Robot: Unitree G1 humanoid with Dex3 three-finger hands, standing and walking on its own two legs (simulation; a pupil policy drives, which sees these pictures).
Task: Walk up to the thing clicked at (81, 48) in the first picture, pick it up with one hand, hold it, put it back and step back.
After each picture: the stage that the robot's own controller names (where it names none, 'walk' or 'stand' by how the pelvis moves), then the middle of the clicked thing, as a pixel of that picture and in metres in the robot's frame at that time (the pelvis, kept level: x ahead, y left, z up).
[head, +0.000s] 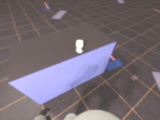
stand; (79, 46) +0.71 +0.16 -0.03
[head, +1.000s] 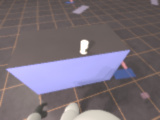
rise first; (84, 47) +0.64 +0.12 -0.01
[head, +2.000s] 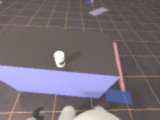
rise first; (60, 59) +0.44 +0.26 +0.00
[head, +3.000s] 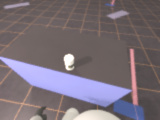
stand; (69, 62) +0.43 +0.20 +0.00
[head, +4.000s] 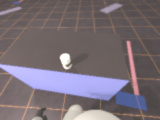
stand; (66, 61) +0.44 +0.23 -0.01
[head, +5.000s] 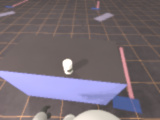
stand; (68, 67) +0.42 +0.20 -0.03
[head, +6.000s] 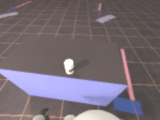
stand; (69, 67) +0.43 +0.19 -0.03
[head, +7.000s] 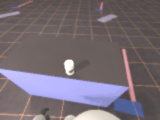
stand; (69, 67) +0.42 +0.19 -0.03
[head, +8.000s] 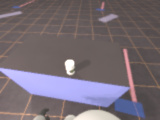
stand; (70, 67) +0.42 +0.19 -0.03
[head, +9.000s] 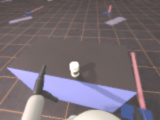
rise first; (74, 69) +0.41 +0.18 -0.03
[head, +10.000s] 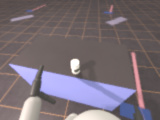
go down; (75, 66) +0.44 +0.18 -0.03
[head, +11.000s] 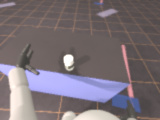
go down; (69, 63) +0.44 +0.17 -0.01
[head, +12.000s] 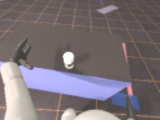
go down; (68, 60) +0.44 +0.17 +0.01
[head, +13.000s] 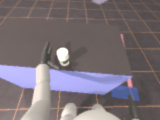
close in; (63, 57) +0.44 +0.18 +0.04
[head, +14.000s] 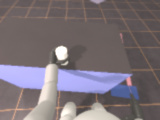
close; (62, 56) +0.44 +0.18 +0.05
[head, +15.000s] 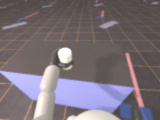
lift; (65, 59) +0.34 +0.17 +0.20
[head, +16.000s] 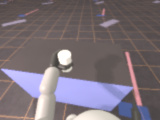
hold; (65, 61) +0.33 +0.17 +0.18
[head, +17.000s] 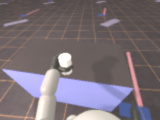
hold; (66, 64) +0.33 +0.17 +0.15
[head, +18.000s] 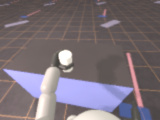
crouch; (66, 61) +0.33 +0.17 +0.18
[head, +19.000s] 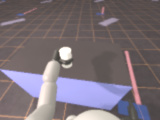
crouch; (66, 57) +0.38 +0.18 +0.16
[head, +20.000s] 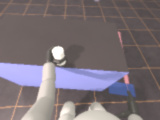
lower; (59, 56) +0.44 +0.20 +0.03
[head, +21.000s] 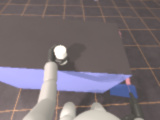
lower; (61, 55) +0.44 +0.18 +0.05
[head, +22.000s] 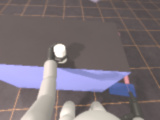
lower; (60, 54) +0.45 +0.19 +0.05
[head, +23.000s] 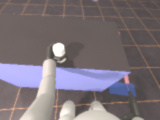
lower; (59, 53) +0.46 +0.19 +0.05
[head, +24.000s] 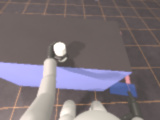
loosen; (60, 52) +0.46 +0.19 +0.05
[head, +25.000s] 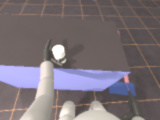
withdraw; (59, 55) +0.44 +0.19 +0.05
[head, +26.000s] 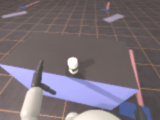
sink last; (73, 65) +0.42 +0.17 +0.01
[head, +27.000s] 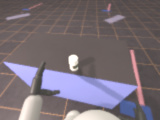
stand; (73, 63) +0.45 +0.18 +0.02
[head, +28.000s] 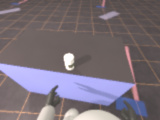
stand; (69, 62) +0.43 +0.18 +0.03
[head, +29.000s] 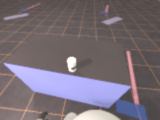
stand; (72, 64) +0.46 +0.18 -0.02
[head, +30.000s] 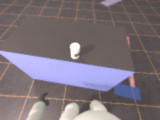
walk; (75, 51) +0.52 +0.15 -0.01
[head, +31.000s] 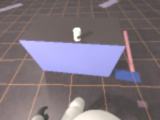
walk; (77, 34) +0.78 +0.22 -0.01
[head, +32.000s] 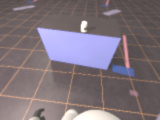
stand; (84, 26) +1.09 +0.18 -0.01
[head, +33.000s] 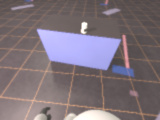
stand; (84, 28) +1.07 +0.17 -0.03
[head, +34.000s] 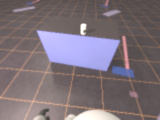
stand; (83, 29) +1.07 +0.16 -0.03
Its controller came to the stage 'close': yes
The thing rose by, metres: 0.20
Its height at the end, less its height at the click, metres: +0.00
